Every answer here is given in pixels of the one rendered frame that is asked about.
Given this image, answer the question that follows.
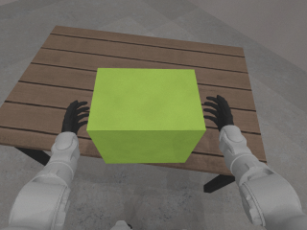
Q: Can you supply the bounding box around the table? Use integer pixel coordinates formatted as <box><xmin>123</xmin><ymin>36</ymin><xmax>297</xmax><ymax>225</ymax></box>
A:
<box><xmin>0</xmin><ymin>25</ymin><xmax>268</xmax><ymax>194</ymax></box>

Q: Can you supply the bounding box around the carton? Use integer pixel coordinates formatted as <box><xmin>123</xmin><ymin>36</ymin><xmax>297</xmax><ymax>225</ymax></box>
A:
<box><xmin>86</xmin><ymin>68</ymin><xmax>206</xmax><ymax>164</ymax></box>

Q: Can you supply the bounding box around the right robot hand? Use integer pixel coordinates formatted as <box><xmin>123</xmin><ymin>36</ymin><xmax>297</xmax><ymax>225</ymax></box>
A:
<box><xmin>203</xmin><ymin>95</ymin><xmax>234</xmax><ymax>131</ymax></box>

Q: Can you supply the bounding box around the left robot forearm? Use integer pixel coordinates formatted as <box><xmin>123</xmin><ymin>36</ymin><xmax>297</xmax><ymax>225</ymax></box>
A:
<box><xmin>9</xmin><ymin>131</ymin><xmax>81</xmax><ymax>224</ymax></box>

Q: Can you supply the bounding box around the right robot forearm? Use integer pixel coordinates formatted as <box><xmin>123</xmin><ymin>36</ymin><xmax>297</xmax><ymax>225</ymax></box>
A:
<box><xmin>219</xmin><ymin>125</ymin><xmax>302</xmax><ymax>212</ymax></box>

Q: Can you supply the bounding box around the left robot upper arm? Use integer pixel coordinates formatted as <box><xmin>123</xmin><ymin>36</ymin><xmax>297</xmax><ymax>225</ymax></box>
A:
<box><xmin>0</xmin><ymin>181</ymin><xmax>72</xmax><ymax>230</ymax></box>

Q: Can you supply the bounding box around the left robot hand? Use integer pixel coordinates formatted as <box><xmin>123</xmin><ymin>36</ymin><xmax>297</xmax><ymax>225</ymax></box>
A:
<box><xmin>61</xmin><ymin>100</ymin><xmax>89</xmax><ymax>135</ymax></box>

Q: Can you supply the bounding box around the right robot upper arm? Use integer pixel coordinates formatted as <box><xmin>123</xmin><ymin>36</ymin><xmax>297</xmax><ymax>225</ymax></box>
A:
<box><xmin>239</xmin><ymin>173</ymin><xmax>307</xmax><ymax>230</ymax></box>

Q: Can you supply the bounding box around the left robot shin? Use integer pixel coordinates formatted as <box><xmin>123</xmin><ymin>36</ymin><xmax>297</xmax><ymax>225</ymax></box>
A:
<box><xmin>115</xmin><ymin>220</ymin><xmax>128</xmax><ymax>226</ymax></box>

